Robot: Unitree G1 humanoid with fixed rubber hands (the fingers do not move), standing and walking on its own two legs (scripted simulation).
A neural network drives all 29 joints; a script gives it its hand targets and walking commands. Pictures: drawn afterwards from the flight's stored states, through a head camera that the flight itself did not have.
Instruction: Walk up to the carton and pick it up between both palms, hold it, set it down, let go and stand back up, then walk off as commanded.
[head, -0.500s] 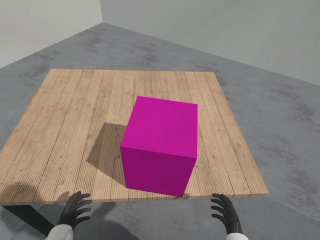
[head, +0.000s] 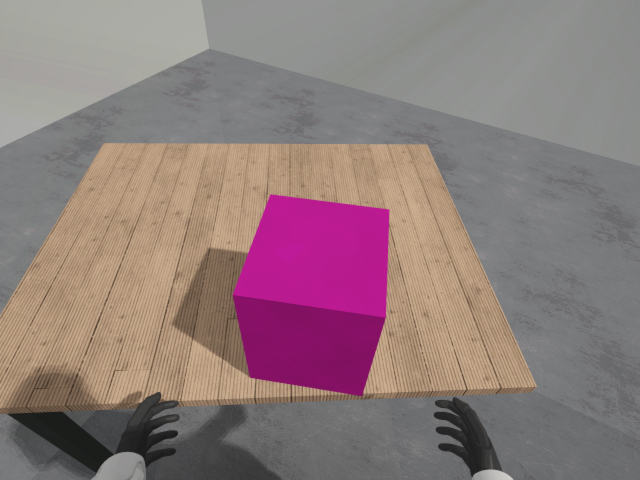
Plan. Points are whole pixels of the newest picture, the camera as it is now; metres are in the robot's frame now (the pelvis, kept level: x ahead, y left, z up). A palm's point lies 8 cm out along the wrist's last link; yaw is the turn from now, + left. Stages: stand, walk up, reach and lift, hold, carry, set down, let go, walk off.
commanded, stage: set down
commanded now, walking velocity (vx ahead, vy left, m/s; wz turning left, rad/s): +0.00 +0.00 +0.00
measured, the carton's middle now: (316, 297) +0.41 -0.03 -0.06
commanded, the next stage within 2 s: let go in 0.54 s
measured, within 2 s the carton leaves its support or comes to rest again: neither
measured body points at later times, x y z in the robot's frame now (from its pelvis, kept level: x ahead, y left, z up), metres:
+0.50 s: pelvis +0.00 +0.00 +0.00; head -0.02 +0.01 +0.45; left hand +0.20 +0.23 -0.09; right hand +0.15 -0.23 -0.08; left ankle +0.00 +0.13 -0.73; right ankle +0.01 -0.12 -0.73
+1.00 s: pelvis +0.00 +0.00 +0.00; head -0.02 +0.01 +0.45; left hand +0.18 +0.24 -0.10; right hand +0.15 -0.23 -0.08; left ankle +0.00 +0.13 -0.73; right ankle +0.01 -0.12 -0.73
